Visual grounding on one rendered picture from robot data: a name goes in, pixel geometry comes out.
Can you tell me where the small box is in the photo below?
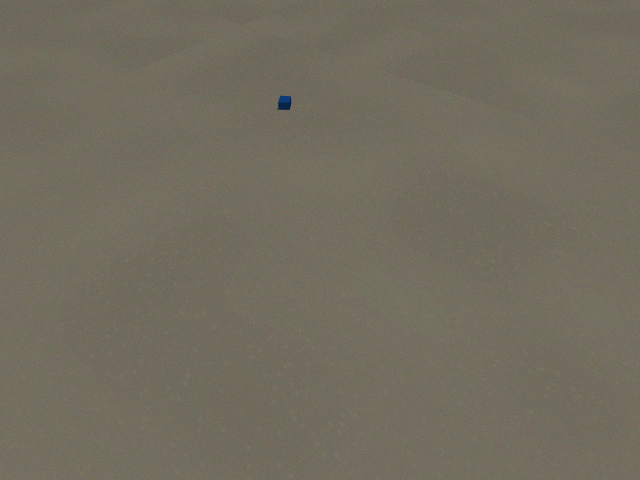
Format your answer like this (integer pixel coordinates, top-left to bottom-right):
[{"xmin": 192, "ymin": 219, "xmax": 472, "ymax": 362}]
[{"xmin": 278, "ymin": 96, "xmax": 291, "ymax": 110}]

